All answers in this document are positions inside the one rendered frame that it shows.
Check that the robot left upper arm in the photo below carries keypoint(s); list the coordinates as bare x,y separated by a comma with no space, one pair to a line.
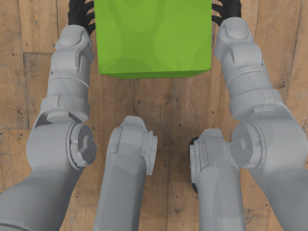
57,154

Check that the carton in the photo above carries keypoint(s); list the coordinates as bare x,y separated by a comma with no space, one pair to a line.
147,39

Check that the robot left thigh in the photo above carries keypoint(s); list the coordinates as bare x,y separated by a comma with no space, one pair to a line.
119,204

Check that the robot left forearm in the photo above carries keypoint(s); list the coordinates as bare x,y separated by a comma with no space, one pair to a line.
69,80

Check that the robot right upper arm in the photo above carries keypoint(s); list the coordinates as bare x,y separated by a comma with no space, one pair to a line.
274,151

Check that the robot thigh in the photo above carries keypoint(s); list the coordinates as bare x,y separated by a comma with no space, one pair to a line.
219,190
119,204

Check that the robot right thigh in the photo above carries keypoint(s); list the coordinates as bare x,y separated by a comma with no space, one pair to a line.
219,190

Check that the robot right forearm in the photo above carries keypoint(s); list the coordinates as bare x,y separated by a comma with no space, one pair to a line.
252,95

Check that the left robot hand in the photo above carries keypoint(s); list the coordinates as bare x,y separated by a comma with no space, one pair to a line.
77,14

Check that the right robot hand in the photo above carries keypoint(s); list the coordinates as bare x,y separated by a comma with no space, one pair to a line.
229,8

